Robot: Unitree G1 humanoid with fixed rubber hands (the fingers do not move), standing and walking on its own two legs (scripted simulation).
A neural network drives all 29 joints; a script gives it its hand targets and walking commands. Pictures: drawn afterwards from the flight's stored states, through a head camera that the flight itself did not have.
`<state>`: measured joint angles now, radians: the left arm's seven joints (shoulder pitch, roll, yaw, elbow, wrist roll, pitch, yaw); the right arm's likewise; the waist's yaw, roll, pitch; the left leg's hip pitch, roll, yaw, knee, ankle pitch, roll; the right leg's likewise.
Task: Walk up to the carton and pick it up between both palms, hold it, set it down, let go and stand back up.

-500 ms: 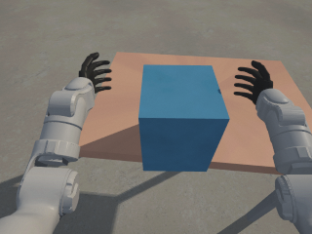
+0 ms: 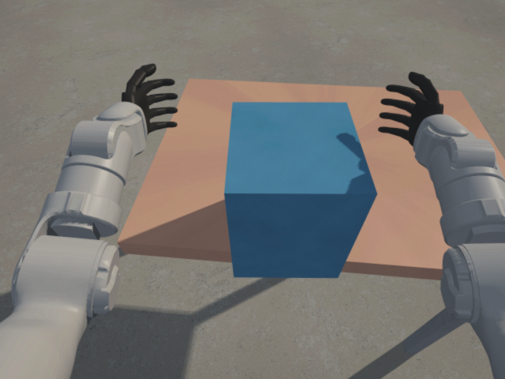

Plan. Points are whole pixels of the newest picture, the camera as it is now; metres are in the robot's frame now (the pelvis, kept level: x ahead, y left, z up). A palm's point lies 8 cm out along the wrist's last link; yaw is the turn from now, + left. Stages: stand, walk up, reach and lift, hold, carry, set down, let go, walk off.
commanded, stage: reach and lift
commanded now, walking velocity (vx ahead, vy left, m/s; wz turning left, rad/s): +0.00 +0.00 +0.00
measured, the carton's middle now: (287, 194) +0.45 -0.07 +0.04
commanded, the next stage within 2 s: none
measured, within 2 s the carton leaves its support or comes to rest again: neither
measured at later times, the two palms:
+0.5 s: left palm (163, 160) +0.47 +0.14 +0.11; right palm (392, 172) +0.44 -0.24 +0.10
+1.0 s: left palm (167, 166) +0.47 +0.14 +0.10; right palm (392, 181) +0.43 -0.25 +0.08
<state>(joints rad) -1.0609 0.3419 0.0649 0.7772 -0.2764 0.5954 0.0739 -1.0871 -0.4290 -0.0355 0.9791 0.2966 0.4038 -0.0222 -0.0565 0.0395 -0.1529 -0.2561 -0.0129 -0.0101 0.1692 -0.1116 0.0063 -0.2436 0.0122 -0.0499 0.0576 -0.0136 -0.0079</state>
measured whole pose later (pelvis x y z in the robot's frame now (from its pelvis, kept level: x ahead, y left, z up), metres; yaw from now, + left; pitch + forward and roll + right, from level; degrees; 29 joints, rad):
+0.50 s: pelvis +0.00 +0.00 +0.00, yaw +0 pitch +19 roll +0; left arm -0.99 0.23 0.07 1.07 -0.22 0.16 0.07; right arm -0.96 -0.32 -0.06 1.10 0.18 0.10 -0.01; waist -0.05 0.06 -0.22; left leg -0.41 -0.01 -0.01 0.17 -0.09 0.00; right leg -0.40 0.01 -0.05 0.05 0.01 -0.01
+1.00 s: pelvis +0.00 +0.00 -0.01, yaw -2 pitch +23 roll +0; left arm -1.01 0.22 0.04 1.23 -0.26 -0.03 0.06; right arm -0.95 -0.34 0.04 1.18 0.26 -0.03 0.00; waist -0.02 0.07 -0.29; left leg -0.51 -0.01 0.01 0.22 -0.11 0.00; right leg -0.51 0.01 -0.02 0.10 0.01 0.00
